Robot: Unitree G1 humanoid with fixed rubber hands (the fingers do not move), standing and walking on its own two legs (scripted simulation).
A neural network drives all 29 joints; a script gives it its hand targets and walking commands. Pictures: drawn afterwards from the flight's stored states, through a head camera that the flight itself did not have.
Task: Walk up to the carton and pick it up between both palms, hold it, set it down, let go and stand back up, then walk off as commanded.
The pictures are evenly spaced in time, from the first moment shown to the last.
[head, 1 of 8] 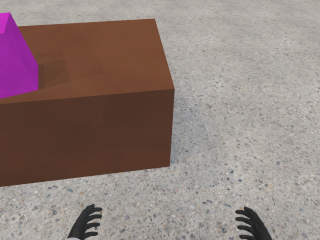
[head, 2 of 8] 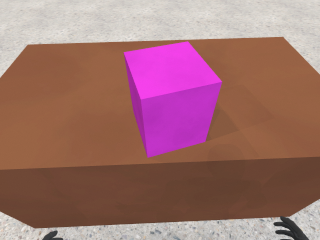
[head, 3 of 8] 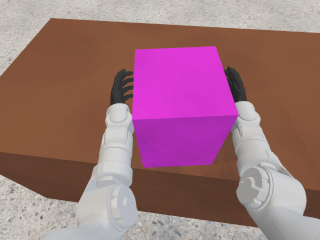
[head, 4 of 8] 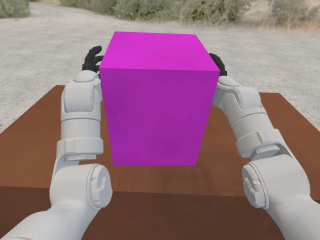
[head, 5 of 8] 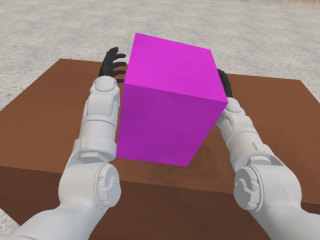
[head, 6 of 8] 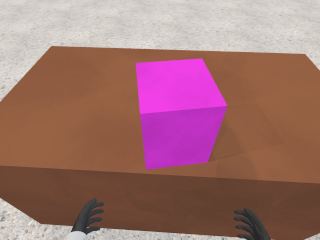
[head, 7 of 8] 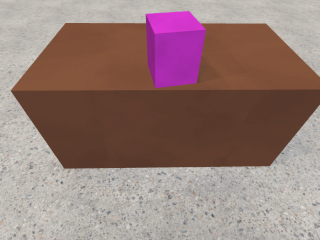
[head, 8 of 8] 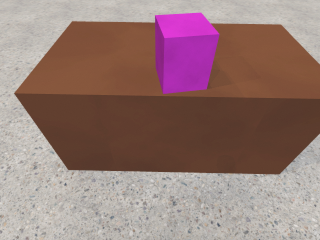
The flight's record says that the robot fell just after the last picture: no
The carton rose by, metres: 0.23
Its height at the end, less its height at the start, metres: +0.00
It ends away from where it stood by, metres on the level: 0.03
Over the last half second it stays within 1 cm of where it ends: yes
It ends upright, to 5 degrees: yes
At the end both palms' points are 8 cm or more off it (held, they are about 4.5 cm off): yes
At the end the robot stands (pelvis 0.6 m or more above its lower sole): yes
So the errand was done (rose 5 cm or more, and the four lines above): yes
